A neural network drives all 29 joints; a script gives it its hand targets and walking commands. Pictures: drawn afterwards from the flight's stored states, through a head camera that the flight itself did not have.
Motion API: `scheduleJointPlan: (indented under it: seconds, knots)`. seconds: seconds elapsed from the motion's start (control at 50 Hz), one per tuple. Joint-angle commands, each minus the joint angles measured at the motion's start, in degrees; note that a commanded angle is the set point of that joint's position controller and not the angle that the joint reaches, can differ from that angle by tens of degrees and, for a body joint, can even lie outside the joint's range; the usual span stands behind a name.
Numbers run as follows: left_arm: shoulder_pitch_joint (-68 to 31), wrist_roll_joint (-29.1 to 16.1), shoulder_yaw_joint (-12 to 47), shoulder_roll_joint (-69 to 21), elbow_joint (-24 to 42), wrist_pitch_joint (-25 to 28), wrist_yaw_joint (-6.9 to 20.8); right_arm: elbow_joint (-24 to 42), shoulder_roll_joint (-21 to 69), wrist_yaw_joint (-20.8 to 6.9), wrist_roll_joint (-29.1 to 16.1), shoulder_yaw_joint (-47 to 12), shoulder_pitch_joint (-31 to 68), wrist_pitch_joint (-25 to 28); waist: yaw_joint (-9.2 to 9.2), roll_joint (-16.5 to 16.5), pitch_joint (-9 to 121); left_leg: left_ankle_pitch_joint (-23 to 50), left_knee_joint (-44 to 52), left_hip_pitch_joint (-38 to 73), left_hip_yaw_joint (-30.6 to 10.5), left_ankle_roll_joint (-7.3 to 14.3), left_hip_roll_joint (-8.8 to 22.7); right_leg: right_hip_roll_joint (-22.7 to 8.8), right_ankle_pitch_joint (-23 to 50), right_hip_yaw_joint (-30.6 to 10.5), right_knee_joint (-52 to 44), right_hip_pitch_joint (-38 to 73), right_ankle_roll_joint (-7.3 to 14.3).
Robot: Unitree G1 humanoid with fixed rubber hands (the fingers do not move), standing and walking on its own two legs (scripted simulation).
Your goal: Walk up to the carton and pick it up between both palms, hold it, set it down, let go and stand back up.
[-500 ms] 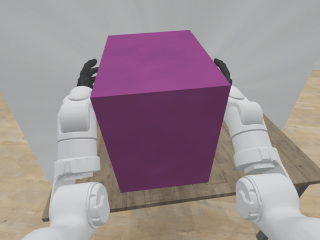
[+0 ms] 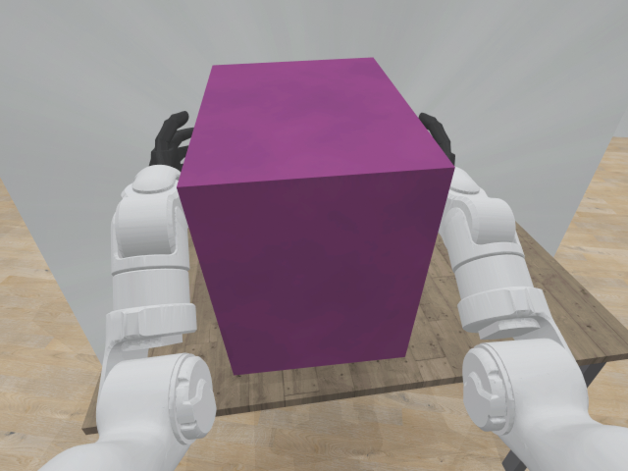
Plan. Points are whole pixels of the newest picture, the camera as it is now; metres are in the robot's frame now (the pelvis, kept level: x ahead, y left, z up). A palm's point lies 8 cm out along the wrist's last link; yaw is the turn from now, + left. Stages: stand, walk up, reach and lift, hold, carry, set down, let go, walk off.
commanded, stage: hold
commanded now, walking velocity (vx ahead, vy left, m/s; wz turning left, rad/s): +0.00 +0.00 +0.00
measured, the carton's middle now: (307, 208) +0.39 +0.02 +0.21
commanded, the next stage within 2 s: none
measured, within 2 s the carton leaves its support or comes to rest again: neither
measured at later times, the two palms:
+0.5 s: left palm (167, 180) +0.35 +0.18 +0.27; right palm (436, 176) +0.36 -0.14 +0.27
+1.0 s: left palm (171, 179) +0.36 +0.17 +0.27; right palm (434, 175) +0.37 -0.14 +0.26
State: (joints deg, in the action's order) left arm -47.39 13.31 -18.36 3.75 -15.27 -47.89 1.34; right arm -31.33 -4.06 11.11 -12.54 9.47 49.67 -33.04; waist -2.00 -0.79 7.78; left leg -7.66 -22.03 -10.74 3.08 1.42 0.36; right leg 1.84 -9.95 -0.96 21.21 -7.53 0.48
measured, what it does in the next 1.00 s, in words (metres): stands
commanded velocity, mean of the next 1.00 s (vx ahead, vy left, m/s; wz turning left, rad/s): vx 0.00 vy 0.00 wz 0.00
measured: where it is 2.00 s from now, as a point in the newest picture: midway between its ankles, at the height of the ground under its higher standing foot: outside the picture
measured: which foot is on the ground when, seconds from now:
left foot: down 0.00-1.00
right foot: down 0.00-1.00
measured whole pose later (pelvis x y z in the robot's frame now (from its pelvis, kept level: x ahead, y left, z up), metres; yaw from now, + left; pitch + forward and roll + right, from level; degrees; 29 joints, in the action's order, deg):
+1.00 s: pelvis +0.00 +0.00 +0.00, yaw +0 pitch -4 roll -1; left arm -46.2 13.4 -18.2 3.8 -14.5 -47.4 1.7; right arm -31.1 -4.2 11.2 -12.7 8.9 49.7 -32.9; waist -2.1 -0.8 7.5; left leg -7.7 -21.7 -10.3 3.0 1.4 0.3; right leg 1.8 -10.1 -1.0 21.0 -7.1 0.5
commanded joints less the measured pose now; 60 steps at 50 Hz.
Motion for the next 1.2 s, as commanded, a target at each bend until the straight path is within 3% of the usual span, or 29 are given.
scheduleJointPlan:
  seconds: [0.0, 0.06, 0.16, 0.18, 0.22, 0.24, 0.26, 0.3, 0.42, 0.54, 0.56, 0.6, 0.64, 0.7, 0.74, 0.76, 0.8, 0.86, 0.9, 0.92, 0.94, 0.98, 1.0, 1.02, 1.04, 1.06, 1.1, 1.14, 1.18]
  knots:
    - [-33.9, -7.8, 21.6, -30.6, 3.9, 3.4, 8.7, 12.9, 29.8, -6.3, -6.5, -23.8, 43.8, 3.2, -4.11, 0.6, 15.4, -0.9, 6.0, 9.8, -2.9, -0.4, -2.2, 0.8, 6.9, -0.2, -6.8, 8.3, -2.2]
    - [-32.7, -9.7, 24.9, -32.9, 7.5, 3.5, 8.4, 19.1, 29.5, -5.4, -8.8, -26.1, 44.7, 3.5, -4.09, 0.9, 20.6, 5.2, 3.9, 12.0, -3.5, -1.1, -2.1, 1.0, 13.1, 0.0, -5.5, 10.5, -2.4]
    - [-33.1, -8.6, 22.8, -31.2, 8.6, 2.6, 8.1, 18.2, 30.8, -4.8, -10.5, -27.5, 41.8, 1.7, -3.54, 1.1, 18.9, 6.8, 3.7, 12.7, -3.1, -1.1, -2.8, 0.8, 17.6, -0.4, -5.0, 12.1, -3.0]
    - [-30.2, -9.9, 26.0, -32.7, 9.6, 2.4, 8.0, 20.3, 28.5, -4.4, -10.9, -27.2, 41.2, 2.0, -5.36, 1.9, 20.2, 10.4, 3.2, 13.7, -3.6, -2.1, -2.5, 1.4, 19.7, 0.7, -4.9, 12.7, -2.5]
    - [-35.3, -9.7, 25.0, -31.8, 13.3, 3.1, 8.0, 18.0, 29.9, -4.4, -12.3, -27.7, 41.2, 1.4, -4.41, 4.2, 21.0, 10.0, 2.6, 13.8, -3.4, -2.3, -2.4, 0.9, 18.2, 0.1, -4.1, 12.1, -2.8]
    - [-33.1, -9.0, 23.6, -30.7, 10.6, 2.3, 8.0, 17.2, 29.6, -4.5, -11.5, -27.5, 40.9, 0.7, -3.32, 2.4, 17.9, 6.6, 3.7, 12.1, -3.5, -1.2, -2.5, 0.8, 15.5, -0.4, -5.1, 11.1, -2.7]
    - [-34.5, -9.5, 23.8, -31.0, 11.6, 2.6, 7.9, 15.9, 29.9, -4.3, -11.1, -26.8, 40.0, 0.4, -4.3, 0.8, 16.7, 5.7, 4.1, 11.6, -3.6, -1.2, -2.3, 0.7, 14.8, -0.2, -5.4, 11.7, -2.7]
    - [-37.8, -11.4, 27.3, -33.7, 12.1, 3.1, 7.8, 16.4, 29.5, -5.0, -9.7, -25.1, 42.8, 1.3, -6.22, 4.4, 19.2, 4.9, 4.0, 12.7, -3.8, -2.5, -1.6, 1.0, 11.4, 0.5, -5.3, 8.8, -1.5]
    - [-34.4, -10.6, 25.0, -33.6, 6.9, 2.6, 7.3, 16.5, 29.6, -5.6, -8.9, -25.3, 45.6, 1.6, -3.94, 2.1, 16.4, 3.0, 4.3, 9.8, -3.8, -1.6, -1.8, 1.2, 7.7, 0.3, -6.1, 8.4, -1.7]
    - [-37.8, -9.6, 23.4, -32.5, 6.8, 3.6, 7.5, 11.0, 29.6, -6.5, -7.5, -23.2, 43.2, 1.9, -4.25, 1.9, 14.7, -1.0, 5.7, 9.7, -3.9, -1.3, -1.2, 0.6, 4.4, 0.3, -6.5, 7.1, -1.3]
    - [-36.3, -8.1, 21.2, -30.8, 1.7, 2.8, 8.0, 8.6, 28.3, -6.6, -6.5, -22.2, 42.8, 1.2, -4.46, 0.3, 9.4, -5.4, 6.8, 7.5, -3.6, -0.9, -1.3, 0.6, -0.6, 0.0, -7.8, 5.3, -1.4]
    - [-38.9, -9.1, 22.4, -31.4, 5.5, 3.9, 8.3, 11.3, 29.8, -7.3, -6.6, -22.6, 45.8, 2.6, -3.25, 2.3, 14.7, -3.7, 6.9, 8.5, -3.1, -1.6, -1.2, 1.0, 0.1, 0.1, -7.0, 5.4, -1.1]
    - [-34.9, -7.1, 20.7, -31.2, 0.3, 3.3, 8.2, 10.5, 28.8, -7.1, -5.3, -22.3, 46.5, 3.1, -2.61, 0.8, 12.2, -7.0, 7.7, 7.1, -3.3, -0.4, -1.4, 0.8, -1.6, 0.4, -7.3, 5.7, -1.3]
    - [-34.0, -8.4, 22.4, -31.3, 3.3, 3.4, 8.4, 10.1, 28.9, -7.2, -6.2, -22.5, 41.9, 2.7, -3.99, 1.9, 12.4, -1.1, 6.7, 9.0, -3.1, -1.3, -1.4, 0.6, 4.5, -0.2, -7.1, 5.9, -1.5]
    - [-38.2, -7.5, 20.3, -30.0, 1.7, 3.7, 8.5, 10.6, 29.5, -7.1, -5.6, -21.9, 46.0, 3.2, -3.45, 1.2, 11.8, -5.8, 6.9, 8.0, -2.7, -0.4, -1.9, 0.0, -1.2, -0.3, -7.8, 4.5, -1.7]
    - [-36.0, -7.8, 21.9, -31.8, 2.7, 3.7, 8.4, 12.3, 29.5, -7.0, -5.9, -23.6, 46.8, 3.8, -3.07, 0.4, 13.9, -3.2, 7.0, 9.1, -2.7, -0.6, -1.7, 0.9, 0.9, 0.6, -7.6, 5.5, -1.7]
    - [-38.1, -10.2, 24.3, -32.7, 3.6, 4.0, 8.2, 11.7, 28.6, -7.1, -6.4, -21.1, 45.7, 3.7, -5.3, 2.6, 14.8, -4.8, 6.6, 8.8, -3.7, -1.3, -1.2, 0.9, 0.4, 0.3, -6.9, 4.2, -1.2]
    - [-32.3, -7.1, 20.6, -30.9, 3.0, 3.0, 8.7, 11.1, 29.2, -6.5, -6.0, -23.0, 42.0, 3.0, -3.52, 0.5, 13.0, 0.5, 5.9, 9.7, -3.0, -0.7, -1.7, 0.3, 6.4, -0.2, -6.9, 7.4, -2.0]
    - [-33.0, -8.5, 22.8, -31.6, 5.6, 3.3, 8.9, 15.9, 29.5, -6.2, -7.7, -24.9, 43.4, 3.4, -3.71, 1.3, 19.2, 3.8, 4.9, 12.4, -3.1, -1.3, -1.8, 1.0, 10.8, 0.0, -6.2, 9.7, -1.7]
    - [-33.4, -8.8, 23.1, -31.6, 4.2, 3.4, 8.6, 11.5, 28.1, -6.1, -7.9, -23.4, 41.8, 2.7, -4.37, 3.2, 16.1, 2.1, 5.3, 11.7, -3.3, -1.4, -1.6, 0.9, 8.3, -0.1, -6.6, 7.1, -1.8]
    - [-33.7, -9.5, 24.4, -32.2, 5.9, 3.1, 8.8, 14.7, 28.7, -6.0, -8.1, -23.8, 42.8, 2.8, -5.2, 1.1, 16.4, 2.8, 4.9, 10.6, -3.4, -1.4, -1.5, 0.9, 10.4, 0.1, -6.2, 9.4, -1.7]
    - [-34.7, -9.4, 24.4, -32.5, 8.9, 3.6, 8.4, 16.1, 30.1, -5.9, -9.1, -25.7, 43.3, 3.1, -3.96, 2.7, 20.1, 4.4, 4.3, 12.2, -3.5, -1.7, -2.3, 0.7, 12.6, -0.2, -5.6, 10.4, -2.1]
    - [-32.3, -9.1, 23.9, -32.5, 8.0, 3.3, 8.4, 16.7, 29.9, -5.6, -9.8, -26.7, 41.4, 2.6, -3.94, 0.5, 18.4, 6.3, 4.6, 12.5, -3.6, -1.4, -1.8, 1.2, 13.5, 0.1, -5.7, 11.2, -2.1]
    - [-32.7, -9.9, 25.1, -31.9, 9.4, 3.0, 8.6, 17.9, 29.0, -5.3, -9.7, -25.7, 40.5, 2.5, -5.16, 1.4, 21.2, 7.6, 4.0, 13.6, -3.4, -1.8, -1.9, 1.1, 15.7, 0.1, -5.6, 12.0, -1.9]
    - [-31.3, -8.8, 23.0, -31.1, 8.1, 2.7, 8.6, 18.2, 30.1, -5.0, -9.8, -25.9, 40.3, 2.0, -3.88, 1.0, 18.5, 6.5, 4.1, 11.0, -2.9, -1.2, -2.6, 0.6, 17.6, -0.4, -5.3, 13.9, -2.5]
    - [-32.8, -10.0, 25.2, -31.8, 11.1, 3.1, 8.5, 19.6, 30.5, -4.7, -10.5, -26.9, 41.5, 2.1, -4.68, 0.8, 20.9, 8.0, 3.2, 12.6, -3.1, -1.5, -2.7, 1.0, 19.3, -0.3, -4.8, 13.1, -2.8]
    - [-32.3, -10.0, 25.0, -31.8, 13.1, 2.7, 8.6, 19.8, 29.4, -4.4, -11.2, -27.2, 40.1, 1.6, -5.25, 1.4, 21.1, 9.7, 3.5, 13.4, -3.6, -1.9, -2.5, 0.9, 20.0, 0.1, -4.5, 13.9, -2.9]
    - [-35.0, -8.6, 22.8, -30.9, 9.1, 2.3, 8.4, 17.1, 29.4, -4.8, -9.9, -26.6, 42.0, 0.9, -3.37, 1.2, 17.4, 4.6, 4.2, 11.8, -3.3, -1.4, -2.3, 0.3, 12.9, 0.0, -5.4, 11.4, -2.4]
    - [-35.5, -9.8, 23.1, -29.7, 10.6, 3.0, 8.6, 16.4, 30.1, -4.6, -9.2, -25.3, 41.3, 0.7, -4.8, 0.3, 16.9, 2.1, 4.7, 10.3, -3.0, -1.0, -2.8, -0.5, 14.0, -0.8, -5.5, 11.0, -3.2]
